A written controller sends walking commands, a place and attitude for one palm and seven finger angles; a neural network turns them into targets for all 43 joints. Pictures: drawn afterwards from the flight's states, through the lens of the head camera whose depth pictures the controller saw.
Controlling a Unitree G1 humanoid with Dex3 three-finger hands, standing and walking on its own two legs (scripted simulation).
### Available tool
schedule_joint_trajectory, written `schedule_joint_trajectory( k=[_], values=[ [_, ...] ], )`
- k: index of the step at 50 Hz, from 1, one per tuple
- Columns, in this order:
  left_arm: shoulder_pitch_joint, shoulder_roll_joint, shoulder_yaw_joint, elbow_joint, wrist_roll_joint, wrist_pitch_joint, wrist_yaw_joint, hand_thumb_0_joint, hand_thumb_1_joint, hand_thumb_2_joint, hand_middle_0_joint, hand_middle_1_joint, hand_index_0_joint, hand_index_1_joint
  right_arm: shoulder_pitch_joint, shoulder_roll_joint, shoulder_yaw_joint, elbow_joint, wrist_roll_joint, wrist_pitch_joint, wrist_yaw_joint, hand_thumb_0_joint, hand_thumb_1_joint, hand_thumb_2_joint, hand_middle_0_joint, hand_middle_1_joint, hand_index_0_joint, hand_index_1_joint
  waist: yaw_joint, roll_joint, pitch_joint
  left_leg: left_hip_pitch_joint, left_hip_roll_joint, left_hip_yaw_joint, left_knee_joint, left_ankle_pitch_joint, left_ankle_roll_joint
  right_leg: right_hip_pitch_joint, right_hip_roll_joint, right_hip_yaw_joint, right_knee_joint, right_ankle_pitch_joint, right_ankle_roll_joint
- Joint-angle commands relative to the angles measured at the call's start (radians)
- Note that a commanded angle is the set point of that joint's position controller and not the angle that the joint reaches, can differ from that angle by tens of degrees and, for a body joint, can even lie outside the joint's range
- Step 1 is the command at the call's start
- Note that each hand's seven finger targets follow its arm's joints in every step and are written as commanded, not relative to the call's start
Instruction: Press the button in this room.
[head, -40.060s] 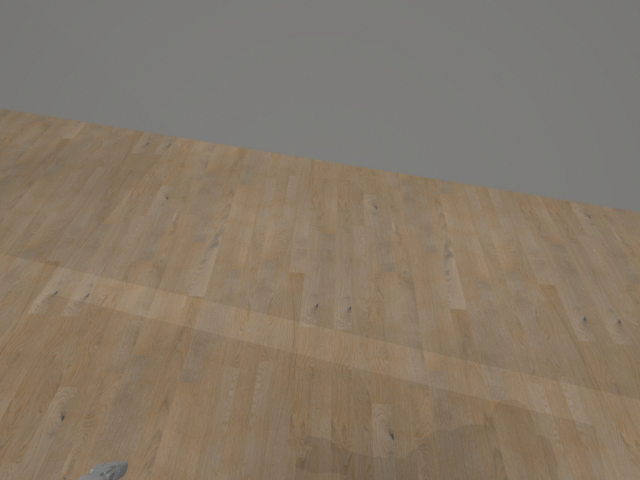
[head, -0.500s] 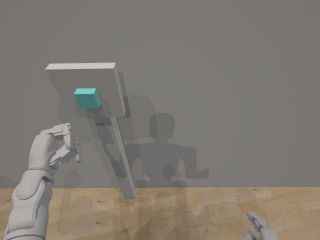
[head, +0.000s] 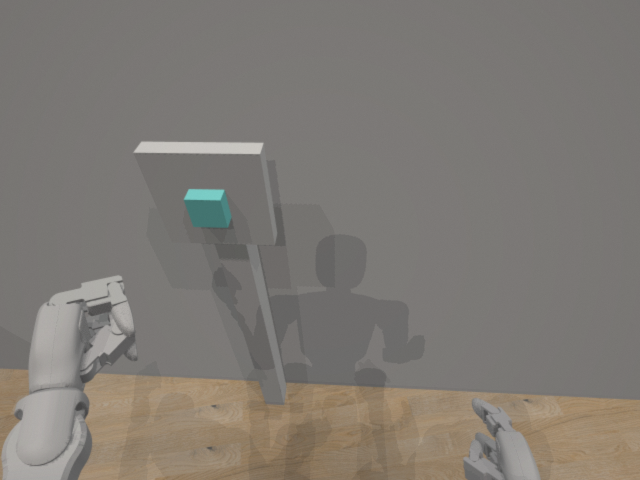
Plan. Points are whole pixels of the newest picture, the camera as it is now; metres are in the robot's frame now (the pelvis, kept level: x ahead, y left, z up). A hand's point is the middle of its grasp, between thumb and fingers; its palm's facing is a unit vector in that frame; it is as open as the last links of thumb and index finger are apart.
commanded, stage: draw the hand back to the body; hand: left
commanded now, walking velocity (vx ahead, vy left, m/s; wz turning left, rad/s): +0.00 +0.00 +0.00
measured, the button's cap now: (209, 207) +0.47 +0.23 +0.09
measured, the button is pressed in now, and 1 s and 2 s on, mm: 0 0 0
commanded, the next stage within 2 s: step back with the hand held close in 0.60 s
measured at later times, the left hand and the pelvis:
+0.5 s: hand (85, 348) +0.18 +0.24 +0.16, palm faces +0.42 -0.83 -0.38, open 3.1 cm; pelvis +0.01 +0.00 +0.00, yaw +0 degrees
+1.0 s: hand (93, 357) +0.18 +0.24 +0.15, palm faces +0.29 -0.84 -0.46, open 3.1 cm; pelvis -0.01 +0.01 +0.00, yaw -1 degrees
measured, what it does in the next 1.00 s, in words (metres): stands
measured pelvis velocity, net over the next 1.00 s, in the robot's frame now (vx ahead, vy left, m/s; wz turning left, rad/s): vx -0.01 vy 0.01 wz -0.02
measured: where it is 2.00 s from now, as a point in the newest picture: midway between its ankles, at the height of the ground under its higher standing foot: outside the picture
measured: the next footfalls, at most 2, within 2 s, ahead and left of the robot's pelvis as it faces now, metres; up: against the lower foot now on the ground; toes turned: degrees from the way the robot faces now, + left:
right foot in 1.96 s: -0.25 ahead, -0.07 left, +0.00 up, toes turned -6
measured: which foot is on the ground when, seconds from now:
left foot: down 0.00-1.00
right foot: down 0.00-1.00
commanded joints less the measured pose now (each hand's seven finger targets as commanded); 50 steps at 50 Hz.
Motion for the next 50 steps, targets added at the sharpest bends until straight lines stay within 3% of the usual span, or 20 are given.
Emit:
schedule_joint_trajectory(
  k=[1, 2, 6, 7, 10, 12, 16, 17, 21, 24, 31, 35, 36, 37, 38, 39, 40, 45, 47, 50],
  values=[
    [-0.062, 0.167, 0.106, -0.284, 0.003, -0.064, 0.018, 0.0, 0.9, 0.9, -1.3, -1.5, -1.3, -1.5, -0.139, -0.101, -0.048, -0.166, -0.011, -0.044, 0.0, 0.0, -0.9, -0.9, 0.2, 0.3, 0.2, 0.3, -0.001, -0.012, -0.1, 0.116, 0.019, -0.034, -0.062, 0.198, 0.012, -0.047, -0.011, 0.016, -0.073, 0.218, -0.002],
    [-0.028, 0.176, 0.119, -0.286, 0.005, -0.063, 0.017, 0.0, 0.9, 0.9, -1.3, -1.5, -1.3, -1.5, -0.144, -0.104, -0.053, -0.165, -0.012, -0.047, 0.002, 0.0, -0.9, -0.9, 0.2, 0.3, 0.2, 0.3, 0.001, -0.043, -0.087, 0.111, 0.022, -0.03, -0.06, 0.201, 0.013, -0.052, -0.006, 0.018, -0.084, 0.221, 0.0],
    [0.037, 0.179, 0.142, -0.361, 0.007, -0.068, 0.019, 0.0, 0.9, 0.9, -1.3, -1.5, -1.3, -1.5, -0.133, -0.096, -0.055, -0.17, -0.014, -0.042, 0.011, 0.0, -0.9, -0.9, 0.2, 0.3, 0.2, 0.3, 0.005, -0.005, -0.107, 0.123, 0.023, -0.031, -0.051, 0.261, 0.009, -0.034, -0.011, 0.015, -0.065, 0.271, 0.0],
    [0.066, 0.187, 0.152, -0.365, 0.008, -0.068, 0.017, 0.0, 0.9, 0.9, -1.3, -1.5, -1.3, -1.5, -0.137, -0.1, -0.058, -0.17, -0.015, -0.045, 0.012, 0.0, -0.9, -0.9, 0.2, 0.3, 0.2, 0.3, 0.009, -0.039, -0.093, 0.112, 0.025, -0.031, -0.047, 0.264, 0.009, -0.038, -0.005, 0.015, -0.073, 0.274, 0.0],
    [0.094, 0.182, 0.16, -0.412, 0.008, -0.072, 0.016, 0.0, 0.9, 0.9, -1.3, -1.5, -1.3, -1.5, -0.131, -0.094, -0.056, -0.176, -0.013, -0.045, 0.015, 0.0, -0.9, -0.9, 0.2, 0.3, 0.2, 0.3, 0.009, 0.001, -0.095, 0.115, 0.026, -0.033, -0.043, 0.289, 0.006, -0.037, -0.011, 0.011, -0.058, 0.288, 0.001],
    [0.133, 0.2, 0.186, -0.425, 0.006, -0.073, 0.018, 0.0, 0.9, 0.9, -1.3, -1.5, -1.3, -1.5, -0.134, -0.096, -0.061, -0.179, -0.015, -0.049, 0.014, 0.0, -0.9, -0.9, 0.2, 0.3, 0.2, 0.3, 0.015, -0.031, -0.088, 0.109, 0.027, -0.028, -0.037, 0.283, 0.008, -0.041, -0.006, 0.014, -0.068, 0.295, 0.002],
    [0.164, 0.196, 0.197, -0.467, 0.004, -0.08, 0.017, 0.0, 0.9, 0.9, -1.3, -1.5, -1.3, -1.5, -0.128, -0.092, -0.061, -0.185, -0.01, -0.05, 0.013, 0.0, -0.9, -0.9, 0.2, 0.3, 0.2, 0.3, 0.015, 0.0, -0.093, 0.11, 0.027, -0.03, -0.032, 0.279, 0.006, -0.043, -0.009, 0.014, -0.061, 0.285, 0.002],
    [0.173, 0.191, 0.196, -0.446, 0.004, -0.078, 0.016, 0.0, 0.9, 0.9, -1.3, -1.5, -1.3, -1.5, -0.132, -0.092, -0.063, -0.179, -0.013, -0.053, 0.012, 0.0, -0.9, -0.9, 0.2, 0.3, 0.2, 0.3, 0.013, -0.039, -0.065, 0.101, 0.026, -0.027, -0.032, 0.264, 0.008, -0.057, -0.005, 0.013, -0.073, 0.285, 0.003],
    [0.133, 0.17, 0.173, -0.43, 0.009, -0.074, 0.018, 0.0, 0.9, 0.9, -1.3, -1.5, -1.3, -1.5, -0.125, -0.094, -0.064, -0.176, -0.013, -0.047, 0.006, 0.0, -0.9, -0.9, 0.2, 0.3, 0.2, 0.3, 0.005, -0.015, -0.044, 0.102, 0.026, -0.028, -0.043, 0.215, 0.01, -0.077, -0.009, 0.014, -0.077, 0.23, 0.004],
    [0.125, 0.173, 0.175, -0.425, 0.006, -0.075, 0.02, 0.0, 0.9, 0.9, -1.3, -1.5, -1.3, -1.5, -0.131, -0.092, -0.062, -0.176, -0.014, -0.049, 0.0, 0.0, -0.9, -0.9, 0.2, 0.3, 0.2, 0.3, 0.007, -0.039, -0.034, 0.099, 0.024, -0.028, -0.046, 0.187, 0.013, -0.078, -0.011, 0.017, -0.086, 0.211, 0.005],
    [0.123, 0.188, 0.186, -0.464, 0.008, -0.082, 0.025, 0.0, 0.9, 0.9, -1.3, -1.5, -1.3, -1.5, -0.132, -0.089, -0.059, -0.174, -0.015, -0.062, 0.0, 0.0, -0.9, -0.9, 0.2, 0.3, 0.2, 0.3, 0.014, 0.031, -0.065, 0.108, 0.021, -0.03, -0.043, 0.202, 0.006, -0.057, -0.011, 0.021, -0.083, 0.226, -0.001],
    [0.149, 0.179, 0.188, -0.434, 0.002, -0.08, 0.02, 0.0, 0.9, 0.9, -1.3, -1.5, -1.3, -1.5, -0.135, -0.088, -0.06, -0.174, -0.015, -0.06, 0.0, 0.0, -0.9, -0.9, 0.2, 0.3, 0.2, 0.3, 0.016, -0.033, -0.044, 0.092, 0.023, -0.029, -0.049, 0.188, 0.008, -0.062, -0.008, 0.02, -0.089, 0.218, 0.003],
    [0.107, 0.174, 0.181, -0.383, 0.004, -0.075, 0.021, 0.0, 0.9, 0.9, -1.3, -1.5, -1.3, -1.5, -0.132, -0.09, -0.06, -0.161, -0.015, -0.054, -0.002, 0.0, -0.9, -0.9, 0.2, 0.3, 0.2, 0.3, 0.005, -0.047, -0.01, 0.087, 0.023, -0.025, -0.052, 0.169, 0.01, -0.083, -0.008, 0.022, -0.101, 0.199, 0.004],
    [-0.078, 0.346, 0.35, -0.471, 0.011, -0.127, 0.033, 0.0, 0.9, 0.9, -1.3, -1.5, -1.3, -1.5, -0.103, -0.105, -0.057, -0.216, -0.002, -0.031, 0.004, 0.0, -0.9, -0.9, 0.2, 0.3, 0.2, 0.3, -0.032, 0.016, 0.08, 0.015, 0.034, -0.049, -0.034, 0.088, 0.021, -0.167, -0.053, 0.1, -0.157, 0.2, 0.009],
    [0.064, 0.257, 0.284, -0.401, 0.009, -0.131, 0.021, 0.0, 0.9, 0.9, -1.3, -1.5, -1.3, -1.5, -0.119, -0.101, -0.068, -0.187, -0.01, -0.019, 0.005, 0.0, -0.9, -0.9, 0.2, 0.3, 0.2, 0.3, -0.026, -0.058, 0.025, 0.008, 0.04, -0.065, -0.001, 0.103, 0.029, -0.164, -0.079, 0.108, -0.153, 0.219, 0.007],
    [0.166, 0.199, 0.234, -0.354, 0.011, -0.125, 0.011, 0.0, 0.9, 0.9, -1.3, -1.5, -1.3, -1.5, -0.115, -0.104, -0.072, -0.193, -0.011, -0.005, 0.01, 0.0, -0.9, -0.9, 0.2, 0.3, 0.2, 0.3, -0.03, -0.09, 0.0, 0.029, 0.041, -0.055, 0.014, 0.133, 0.031, -0.17, -0.087, 0.112, -0.148, 0.251, 0.013],
    [0.196, 0.175, 0.204, -0.366, 0.015, -0.124, 0.006, 0.0, 0.9, 0.9, -1.3, -1.5, -1.3, -1.5, -0.109, -0.109, -0.075, -0.199, -0.012, 0.008, 0.017, 0.0, -0.9, -0.9, 0.2, 0.3, 0.2, 0.3, -0.035, -0.081, -0.027, 0.028, 0.046, -0.05, 0.014, 0.169, 0.029, -0.156, -0.09, 0.096, -0.13, 0.282, 0.018],
    [0.253, 0.222, 0.232, -0.472, 0.017, -0.132, 0.016, 0.0, 0.9, 0.9, -1.3, -1.5, -1.3, -1.5, -0.104, -0.117, -0.094, -0.231, -0.004, 0.05, 0.016, 0.0, -0.9, -0.9, 0.2, 0.3, 0.2, 0.3, -0.04, -0.04, -0.158, 0.044, 0.072, -0.044, 0.02, 0.353, 0.029, -0.108, -0.078, 0.064, -0.04, 0.415, 0.037],
    [0.269, 0.264, 0.274, -0.493, 0.012, -0.134, 0.025, 0.0, 0.9, 0.9, -1.3, -1.5, -1.3, -1.5, -0.113, -0.116, -0.097, -0.24, -0.002, 0.059, 0.01, 0.0, -0.9, -0.9, 0.2, 0.3, 0.2, 0.3, -0.037, -0.041, -0.176, 0.037, 0.075, -0.049, 0.024, 0.382, 0.027, -0.108, -0.076, 0.061, -0.019, 0.436, 0.037],
    [0.292, 0.268, 0.286, -0.516, 0.01, -0.143, 0.033, 0.0, 0.9, 0.9, -1.3, -1.5, -1.3, -1.5, -0.1, -0.112, -0.102, -0.253, 0.004, 0.066, 0.008, 0.0, -0.9, -0.9, 0.2, 0.3, 0.2, 0.3, -0.041, -0.027, -0.19, 0.001, 0.085, -0.057, 0.025, 0.394, 0.026, -0.097, -0.07, 0.062, 0.016, 0.432, 0.032]
  ],
)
